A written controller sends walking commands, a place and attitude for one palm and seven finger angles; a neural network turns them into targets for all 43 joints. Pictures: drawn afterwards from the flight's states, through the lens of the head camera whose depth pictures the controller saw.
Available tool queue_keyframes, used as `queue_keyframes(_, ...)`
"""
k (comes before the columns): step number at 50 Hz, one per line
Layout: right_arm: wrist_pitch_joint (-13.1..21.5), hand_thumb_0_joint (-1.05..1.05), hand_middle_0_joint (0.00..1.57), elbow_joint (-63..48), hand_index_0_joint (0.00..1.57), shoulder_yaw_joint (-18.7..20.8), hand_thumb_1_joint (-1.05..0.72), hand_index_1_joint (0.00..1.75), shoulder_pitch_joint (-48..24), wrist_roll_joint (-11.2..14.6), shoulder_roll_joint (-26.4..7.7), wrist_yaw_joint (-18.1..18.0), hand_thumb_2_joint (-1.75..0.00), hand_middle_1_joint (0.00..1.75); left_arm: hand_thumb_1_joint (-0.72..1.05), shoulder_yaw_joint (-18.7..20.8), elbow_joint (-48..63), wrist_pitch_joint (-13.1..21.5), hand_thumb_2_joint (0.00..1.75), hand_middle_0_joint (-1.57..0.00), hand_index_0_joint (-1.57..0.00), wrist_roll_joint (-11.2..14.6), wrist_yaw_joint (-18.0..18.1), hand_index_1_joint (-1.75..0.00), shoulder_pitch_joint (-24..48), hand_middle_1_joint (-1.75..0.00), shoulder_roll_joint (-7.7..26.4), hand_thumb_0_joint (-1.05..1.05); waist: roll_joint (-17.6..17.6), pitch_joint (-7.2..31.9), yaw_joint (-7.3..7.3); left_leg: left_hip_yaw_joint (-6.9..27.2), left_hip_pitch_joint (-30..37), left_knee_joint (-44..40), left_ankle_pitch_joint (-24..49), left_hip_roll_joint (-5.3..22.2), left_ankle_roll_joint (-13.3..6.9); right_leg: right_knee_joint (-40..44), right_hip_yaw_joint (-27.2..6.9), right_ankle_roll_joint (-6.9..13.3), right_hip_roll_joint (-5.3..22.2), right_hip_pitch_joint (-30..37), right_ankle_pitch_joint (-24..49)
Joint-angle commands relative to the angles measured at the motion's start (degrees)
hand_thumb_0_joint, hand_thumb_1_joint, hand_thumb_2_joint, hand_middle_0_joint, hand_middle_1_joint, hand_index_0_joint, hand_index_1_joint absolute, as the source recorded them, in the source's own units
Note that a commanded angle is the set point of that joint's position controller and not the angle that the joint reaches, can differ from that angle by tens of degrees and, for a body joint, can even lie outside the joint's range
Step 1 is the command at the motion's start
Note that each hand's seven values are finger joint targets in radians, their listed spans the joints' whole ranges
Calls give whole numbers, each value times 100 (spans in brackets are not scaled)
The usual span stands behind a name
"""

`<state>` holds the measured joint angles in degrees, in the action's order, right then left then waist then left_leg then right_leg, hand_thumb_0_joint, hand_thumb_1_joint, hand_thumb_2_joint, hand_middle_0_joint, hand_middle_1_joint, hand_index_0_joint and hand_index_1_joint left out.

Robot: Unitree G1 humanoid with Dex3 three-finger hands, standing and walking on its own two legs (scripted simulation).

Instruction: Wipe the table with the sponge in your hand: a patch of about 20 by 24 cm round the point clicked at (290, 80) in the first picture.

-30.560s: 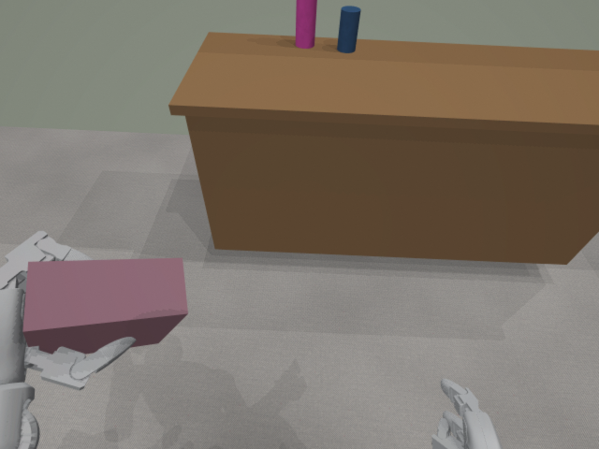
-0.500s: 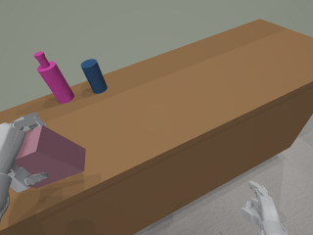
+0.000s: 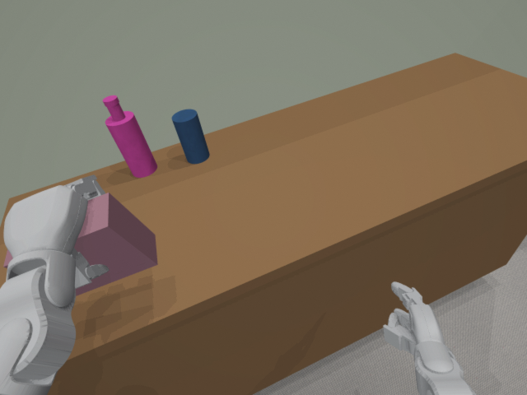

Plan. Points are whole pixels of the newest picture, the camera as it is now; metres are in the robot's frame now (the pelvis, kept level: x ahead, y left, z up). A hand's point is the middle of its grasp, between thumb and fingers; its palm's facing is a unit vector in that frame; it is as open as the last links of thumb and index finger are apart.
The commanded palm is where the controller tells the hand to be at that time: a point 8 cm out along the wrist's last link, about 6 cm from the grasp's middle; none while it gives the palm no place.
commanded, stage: turn the palm down, sponge in hand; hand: left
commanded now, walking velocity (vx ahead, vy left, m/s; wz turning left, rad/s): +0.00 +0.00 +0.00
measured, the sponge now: (99, 254) +0.25 +0.29 +0.13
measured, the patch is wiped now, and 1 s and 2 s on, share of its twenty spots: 0.00 0.00 0.00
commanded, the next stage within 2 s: move the sponge above the wiping area in 0.44 s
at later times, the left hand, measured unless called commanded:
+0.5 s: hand (20, 227) +0.25 +0.37 +0.19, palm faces +0.27 -0.08 -0.96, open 10.1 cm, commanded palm +0.19 +0.35 +0.24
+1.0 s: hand (32, 241) +0.24 +0.36 +0.17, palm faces +0.23 -0.14 -0.96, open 10.1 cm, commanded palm +0.19 +0.35 +0.22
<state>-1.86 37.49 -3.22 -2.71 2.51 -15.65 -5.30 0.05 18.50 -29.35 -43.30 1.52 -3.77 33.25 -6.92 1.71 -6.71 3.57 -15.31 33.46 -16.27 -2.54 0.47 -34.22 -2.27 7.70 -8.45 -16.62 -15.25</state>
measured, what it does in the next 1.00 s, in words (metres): shifts its weight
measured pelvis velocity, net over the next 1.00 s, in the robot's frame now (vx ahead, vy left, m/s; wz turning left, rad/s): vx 0.01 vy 0.07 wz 0.02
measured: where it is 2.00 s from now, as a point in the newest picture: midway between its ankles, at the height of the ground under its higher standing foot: outside the picture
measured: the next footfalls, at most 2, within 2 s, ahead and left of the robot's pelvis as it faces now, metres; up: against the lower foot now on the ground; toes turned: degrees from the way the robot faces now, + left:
none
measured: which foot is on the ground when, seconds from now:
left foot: down 0.00-1.00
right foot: down 0.00-1.00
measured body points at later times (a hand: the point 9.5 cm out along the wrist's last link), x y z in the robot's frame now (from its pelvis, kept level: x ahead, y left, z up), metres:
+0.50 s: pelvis +0.01 +0.07 +0.01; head -0.01 +0.03 +0.46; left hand +0.23 +0.37 +0.24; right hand +0.29 -0.09 -0.05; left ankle +0.02 +0.14 -0.73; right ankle +0.03 -0.03 -0.73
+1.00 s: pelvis +0.01 +0.07 +0.02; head +0.00 +0.03 +0.46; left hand +0.22 +0.37 +0.22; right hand +0.28 -0.08 -0.05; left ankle +0.02 +0.14 -0.73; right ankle +0.03 -0.03 -0.73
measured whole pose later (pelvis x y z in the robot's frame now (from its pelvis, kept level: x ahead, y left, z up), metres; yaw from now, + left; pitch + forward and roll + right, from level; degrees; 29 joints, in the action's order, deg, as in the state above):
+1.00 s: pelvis +0.01 +0.07 +0.02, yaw +1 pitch -3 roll +0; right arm -3.8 38.3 -5.6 -2.8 2.7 -13.6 -2.1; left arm -2.2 20.2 -35.1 -48.0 -2.3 -2.6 28.6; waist -6.4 0.5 -8.1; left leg 3.2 -9.3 23.5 -11.2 -6.6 -4.6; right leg -24.5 -3.8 2.0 -3.8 -10.1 -11.6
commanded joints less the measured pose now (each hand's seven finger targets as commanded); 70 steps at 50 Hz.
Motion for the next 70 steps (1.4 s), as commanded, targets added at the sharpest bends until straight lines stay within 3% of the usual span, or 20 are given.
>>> queue_keyframes(1, 276, 0, 20, -1094, 20, 128, -90, 30, -1450, 33, -400, 42, -90, 30, 10, 930, 544, -239, 130, -120, -120, -152, 86, -160, 1085, -160, 1065, 0, 848, 773, -58, 2, -35, -233, 949, -57, -268, 1273, -1482, -690, 1086, 764, 181)
queue_keyframes(6, 358, 0, 20, -1183, 20, 85, -90, 30, -1503, 53, -393, -8, -90, 30, 10, 550, 840, -360, 130, -120, -120, -263, -151, -160, 1210, -160, 847, 0, 668, 856, -7, -21, 244, -514, 1133, -62, -360, 1132, -942, -701, 977, 822, 680)
queue_keyframes(12, 449, 0, 20, -1152, 20, 54, -90, 30, -1625, -64, -376, -64, -90, 30, 10, 1016, 1770, -189, 130, -120, -120, -890, -38, -160, 2202, -160, 1753, 0, -99, 1462, -168, 232, 845, -796, 1587, -51, -379, 945, -879, -404, 745, 936, 818)
queue_keyframes(14, 433, 0, 20, -1044, 20, 53, -90, 30, -1431, -104, -332, -15, -90, 30, 10, 947, 1535, -114, 130, -120, -120, -1023, 28, -160, 2125, -160, 1590, 0, -204, 1574, -183, 321, 894, -906, 1874, 10, -324, 865, -614, -372, 694, 1001, 942)
queue_keyframes(17, 415, 0, 20, -990, 20, 37, -90, 30, -1559, -53, -342, 35, -90, 30, 10, 1116, 1303, -175, 130, -120, -120, -1000, 72, -160, 2145, -160, 1657, 0, -201, 1319, -269, 469, 897, -1065, 1790, 68, -294, 946, -698, -279, 619, 973, 811)
queue_keyframes(23, 277, 0, 20, -968, 20, 22, -90, 30, -1495, 28, -348, 131, -90, 30, 10, 532, 693, -441, 130, -120, -120, -491, -260, -160, 1418, -160, 670, 0, 418, 951, -176, 496, 765, -1294, 1650, 197, -173, 1097, -161, -423, 672, 922, 948)
queue_keyframes(26, 194, 0, 20, -1031, 20, 24, -90, 30, -1481, 45, -365, 108, -90, 30, 10, 342, 910, -437, 130, -120, -120, -473, -447, -160, 1391, -160, 592, 0, 381, 873, -119, 587, 843, -1401, 1506, 263, -90, 1106, -99, -472, 672, 819, 873)
queue_keyframes(33, 326, 0, 20, -1152, 20, 25, -90, 30, -1421, -80, -344, 81, -90, 30, 10, 182, 1834, -189, 130, -120, -120, -1022, -324, -160, 2481, -160, 802, 0, -244, 1480, -142, 969, 1026, -1514, 1431, 372, -106, 741, -272, -399, 517, 1127, 911)
queue_keyframes(37, 292, 0, 20, -992, 20, 41, -90, 30, -1444, -140, -412, 169, -90, 30, 10, 825, 1753, -76, 130, -120, -120, -1279, -85, -160, 2426, -160, 1433, 0, -462, 1608, -326, 1225, 943, -1581, 1893, 490, -76, 624, -639, -302, 388, 1485, 1109)
queue_keyframes(38, 296, 0, 20, -965, 20, 47, -90, 30, -1356, -154, -339, 198, -90, 30, 10, 596, 1724, -68, 130, -120, -120, -1226, -46, -160, 2360, -160, 1089, 0, -329, 1671, -298, 1102, 1058, -1483, 2232, 427, -40, 694, -451, -322, 455, 1418, 1162)
queue_keyframes(42, 196, 0, 20, -904, 20, 14, -90, 30, -1537, -50, -347, 275, -90, 30, 10, 669, 1077, -289, 130, -120, -120, -955, -27, -160, 1842, -160, 926, 0, 160, 1029, -311, 936, 883, -1545, 1785, 351, 7, 966, -551, -272, 473, 1068, 928)
queue_keyframes(44, 160, 0, 20, -925, 20, 43, -90, 30, -1444, -7, -325, 316, -90, 30, 10, 339, 1019, -358, 130, -120, -120, -729, -115, -160, 1473, -160, 483, 0, 323, 1056, -231, 763, 919, -1477, 1896, 323, 59, 1053, -262, -360, 572, 1025, 1001)
queue_keyframes(48, 122, 0, 20, -1053, 20, 41, -90, 30, -1462, 24, -375, 300, -90, 30, 10, 243, 1110, -522, 130, -120, -120, -575, -285, -160, 924, -160, 319, 0, 476, 1057, -159, 511, 775, -1341, 1738, 223, -94, 1107, -234, -371, 587, 1112, 1071)
queue_keyframes(51, 73, 0, 20, -1094, 20, 27, -90, 30, -1401, 7, -394, 226, -90, 30, 10, 241, 1185, -470, 130, -120, -120, -667, -309, -160, 1195, -160, 532, 0, 403, 998, -101, 519, 735, -1362, 1429, 192, -161, 1141, -295, -390, 620, 1056, 841)
queue_keyframes(57, 182, 0, 20, -944, 20, -28, -90, 30, -1431, -86, -456, 31, -90, 30, 10, 1088, 994, -237, 130, -120, -120, -1265, -80, -160, 2346, -160, 1875, 0, 41, 1267, -196, 533, 776, -1230, 1250, -2, -329, 1198, -912, -233, 558, 1243, 562)
queue_keyframes(58, 228, 0, 20, -957, 20, -7, -90, 30, -1379, -94, -372, 31, -90, 30, 10, 781, 890, -180, 130, -120, -120, -1241, -68, -160, 2292, -160, 1450, 0, 70, 1323, -156, 438, 807, -1148, 1436, -37, -336, 1188, -716, -271, 616, 1314, 703)
queue_keyframes(62, 344, 0, 20, -855, 20, 28, -90, 30, -1426, -43, -412, 40, -90, 30, 10, 991, 449, -27, 130, -120, -120, -1049, -106, -160, 1887, -160, 1595, 0, 79, 1176, -214, 446, 886, -1061, 1480, -95, -328, 1319, -998, -236, 668, 1222, 921)
queue_keyframes(64, 371, 0, 20, -856, 20, 41, -90, 30, -1322, 2, -383, 53, -90, 30, 10, 640, 201, 1, 130, -120, -120, -778, -245, -160, 1572, -160, 1124, 0, 247, 987, -96, 382, 776, -1068, 1426, -81, -321, 1356, -733, -361, 751, 1160, 1009)
queue_keyframes(67, 363, 0, 20, -829, 20, 66, -90, 30, -1374, 37, -457, 25, -90, 30, 10, 800, -131, -60, 130, -120, -120, -688, -425, -160, 1295, -160, 1298, 0, 291, 672, -100, 370, 599, -1073, 1153, -71, -334, 1415, -896, -347, 745, 979, 776)
queue_keyframes(70, 338, 0, 20, -894, 20, 61, -90, 30, -1206, 22, -475, -28, -90, 30, 10, 513, -182, 33, 130, -120, -120, -786, -570, -160, 1620, -160, 1197, 0, 409, 664, 30, 320, 549, -1080, 1025, -87, -358, 1421, -727, -428, 784, 953, 626)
